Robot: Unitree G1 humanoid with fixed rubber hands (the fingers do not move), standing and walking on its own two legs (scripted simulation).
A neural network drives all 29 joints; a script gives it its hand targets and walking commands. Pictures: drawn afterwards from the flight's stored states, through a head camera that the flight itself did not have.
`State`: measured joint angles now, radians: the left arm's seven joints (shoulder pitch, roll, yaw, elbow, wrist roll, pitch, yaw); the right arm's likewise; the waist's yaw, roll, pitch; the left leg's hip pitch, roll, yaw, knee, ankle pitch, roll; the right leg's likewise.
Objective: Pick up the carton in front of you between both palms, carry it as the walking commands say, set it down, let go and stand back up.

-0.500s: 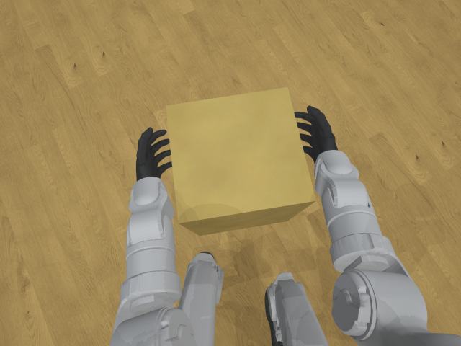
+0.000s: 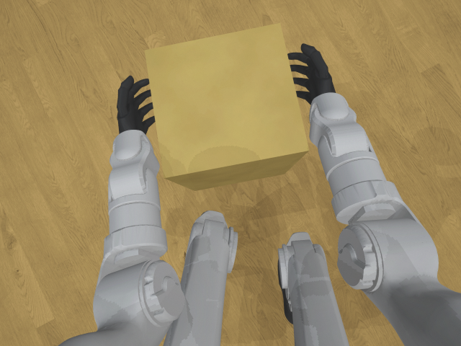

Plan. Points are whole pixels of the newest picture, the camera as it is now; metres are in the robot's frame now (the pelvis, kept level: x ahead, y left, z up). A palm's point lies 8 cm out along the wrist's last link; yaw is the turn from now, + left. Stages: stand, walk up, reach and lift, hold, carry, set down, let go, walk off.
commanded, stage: set down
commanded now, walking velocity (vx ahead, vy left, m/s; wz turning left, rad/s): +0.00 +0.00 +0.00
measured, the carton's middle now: (228, 124) +0.47 +0.11 -0.20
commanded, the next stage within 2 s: none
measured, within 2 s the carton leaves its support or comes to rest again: rests again in 1.74 s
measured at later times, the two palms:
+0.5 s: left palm (147, 139) +0.42 +0.28 -0.25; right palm (286, 103) +0.54 +0.00 -0.25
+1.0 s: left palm (152, 142) +0.42 +0.28 -0.28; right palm (285, 107) +0.54 +0.00 -0.29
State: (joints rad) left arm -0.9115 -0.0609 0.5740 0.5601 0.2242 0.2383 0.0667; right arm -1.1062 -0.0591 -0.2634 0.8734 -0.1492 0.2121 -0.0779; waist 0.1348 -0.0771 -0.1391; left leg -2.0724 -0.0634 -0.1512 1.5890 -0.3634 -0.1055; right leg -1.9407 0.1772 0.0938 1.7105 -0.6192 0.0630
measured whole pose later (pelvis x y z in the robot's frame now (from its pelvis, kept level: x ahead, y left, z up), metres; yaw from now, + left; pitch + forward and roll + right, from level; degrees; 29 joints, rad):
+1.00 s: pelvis -0.02 -0.01 -0.11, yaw -1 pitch +47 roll +4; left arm -1.23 0.11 0.68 0.82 0.18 0.20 -0.01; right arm -1.55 -0.19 -0.03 1.16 -0.08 0.20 -0.14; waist 0.23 -0.09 0.19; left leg -2.33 0.01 -0.10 1.92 -0.41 -0.13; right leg -2.26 0.22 0.08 2.09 -0.64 0.05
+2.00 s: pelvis -0.03 +0.01 -0.13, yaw +1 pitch +41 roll +3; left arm -1.31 0.31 0.46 1.08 -0.19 -0.02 0.05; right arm -1.56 -0.40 0.20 1.03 0.12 0.14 -0.08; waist 0.21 0.01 0.36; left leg -2.34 0.05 -0.01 2.00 -0.38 -0.04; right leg -2.24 0.10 0.08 2.17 -0.65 0.06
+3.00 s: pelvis +0.02 +0.01 +0.10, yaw +2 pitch +47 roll -1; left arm -0.88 0.13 0.45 0.64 -0.04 0.19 0.03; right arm -1.21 -0.31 -0.12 0.94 -0.08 0.25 0.00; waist 0.23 -0.08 -0.10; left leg -1.75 0.00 -0.04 1.21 -0.27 -0.03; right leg -1.65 0.07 0.07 1.33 -0.49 0.03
